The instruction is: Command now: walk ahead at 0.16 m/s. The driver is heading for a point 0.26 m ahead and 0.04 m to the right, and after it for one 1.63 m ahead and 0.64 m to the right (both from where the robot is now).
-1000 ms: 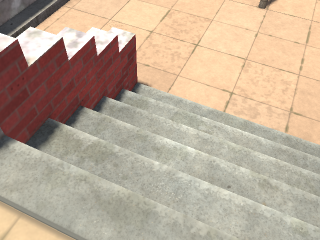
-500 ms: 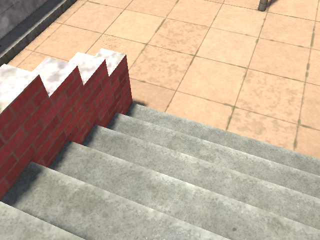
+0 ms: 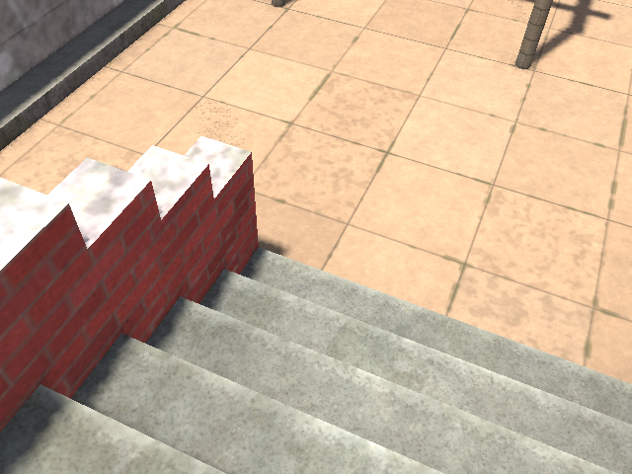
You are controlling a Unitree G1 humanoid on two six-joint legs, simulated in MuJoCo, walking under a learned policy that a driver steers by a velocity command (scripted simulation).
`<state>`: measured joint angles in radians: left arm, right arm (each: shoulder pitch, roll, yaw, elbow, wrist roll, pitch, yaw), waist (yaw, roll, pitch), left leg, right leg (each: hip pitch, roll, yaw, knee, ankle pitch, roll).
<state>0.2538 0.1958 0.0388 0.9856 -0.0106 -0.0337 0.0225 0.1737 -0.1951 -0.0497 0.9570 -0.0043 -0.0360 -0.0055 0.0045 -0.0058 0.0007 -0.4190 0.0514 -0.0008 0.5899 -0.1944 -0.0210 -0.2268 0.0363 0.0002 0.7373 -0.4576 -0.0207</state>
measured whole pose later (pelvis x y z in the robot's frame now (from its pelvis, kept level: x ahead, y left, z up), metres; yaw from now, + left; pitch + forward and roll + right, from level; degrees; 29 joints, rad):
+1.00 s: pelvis -0.02 +0.02 +0.00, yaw -26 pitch +1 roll +1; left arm 0.20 0.26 0.05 0.61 -0.03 0.09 0.00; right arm 0.13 -0.29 -0.06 0.76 0.03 0.06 -0.03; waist -0.02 0.02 0.04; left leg -0.34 0.13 0.17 0.62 -0.27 -0.02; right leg -0.31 -0.01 -0.04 0.73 -0.36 -0.01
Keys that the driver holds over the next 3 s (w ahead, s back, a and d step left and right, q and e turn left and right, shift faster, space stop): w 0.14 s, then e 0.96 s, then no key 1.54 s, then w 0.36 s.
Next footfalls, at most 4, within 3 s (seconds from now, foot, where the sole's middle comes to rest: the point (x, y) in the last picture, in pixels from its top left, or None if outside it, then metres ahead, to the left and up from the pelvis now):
0.22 right None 0.03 -0.10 -0.76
0.58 left None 0.11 0.13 -0.76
1.00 right None -0.06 -0.08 -0.76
1.58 left None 0.03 0.14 -0.76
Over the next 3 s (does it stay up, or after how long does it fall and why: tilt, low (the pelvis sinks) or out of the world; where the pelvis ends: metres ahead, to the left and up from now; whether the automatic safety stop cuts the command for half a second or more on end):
stays up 0.00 -0.01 0.00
